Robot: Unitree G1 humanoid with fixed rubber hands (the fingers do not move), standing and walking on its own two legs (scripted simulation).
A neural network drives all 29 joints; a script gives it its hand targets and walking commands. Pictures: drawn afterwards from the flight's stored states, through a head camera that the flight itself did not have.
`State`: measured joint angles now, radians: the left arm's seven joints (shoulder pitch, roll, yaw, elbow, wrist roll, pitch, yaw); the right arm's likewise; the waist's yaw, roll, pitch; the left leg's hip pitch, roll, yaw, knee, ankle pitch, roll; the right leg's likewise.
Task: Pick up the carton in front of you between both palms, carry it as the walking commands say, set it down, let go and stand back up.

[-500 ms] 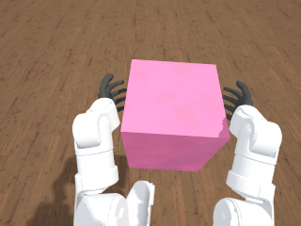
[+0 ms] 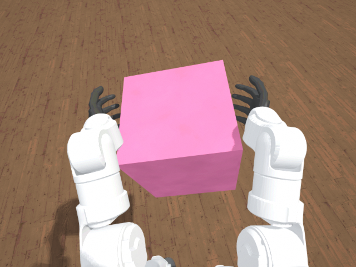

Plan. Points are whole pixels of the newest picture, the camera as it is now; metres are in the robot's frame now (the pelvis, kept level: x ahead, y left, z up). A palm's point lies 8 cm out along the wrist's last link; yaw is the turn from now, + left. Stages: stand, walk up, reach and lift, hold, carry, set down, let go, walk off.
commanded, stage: carry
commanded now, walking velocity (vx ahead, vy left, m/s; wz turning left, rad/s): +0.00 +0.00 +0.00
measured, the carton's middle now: (184, 138) +0.39 +0.00 +0.06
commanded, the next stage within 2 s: none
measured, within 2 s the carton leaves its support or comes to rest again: neither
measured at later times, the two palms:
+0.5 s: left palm (99, 118) +0.39 +0.17 +0.14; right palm (247, 112) +0.38 -0.12 +0.15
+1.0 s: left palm (125, 53) +0.59 +0.14 +0.16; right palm (246, 56) +0.54 -0.16 +0.17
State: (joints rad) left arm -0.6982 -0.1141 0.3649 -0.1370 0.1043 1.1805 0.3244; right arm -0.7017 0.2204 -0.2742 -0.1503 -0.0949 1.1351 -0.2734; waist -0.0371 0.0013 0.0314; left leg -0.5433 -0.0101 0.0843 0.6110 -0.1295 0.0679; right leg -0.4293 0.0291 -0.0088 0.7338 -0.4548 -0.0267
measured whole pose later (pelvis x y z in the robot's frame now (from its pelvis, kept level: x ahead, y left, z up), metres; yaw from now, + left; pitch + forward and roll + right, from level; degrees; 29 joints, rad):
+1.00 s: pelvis +0.22 +0.01 +0.02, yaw -2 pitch +5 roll +0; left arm -0.68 -0.13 0.38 0.13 0.17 1.13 0.33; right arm -0.61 0.23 -0.29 -0.01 -0.12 1.16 -0.30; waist -0.09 0.00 -0.15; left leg -0.15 -0.02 0.07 0.47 -0.41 0.05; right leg -0.69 -0.02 -0.06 1.11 -0.43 -0.02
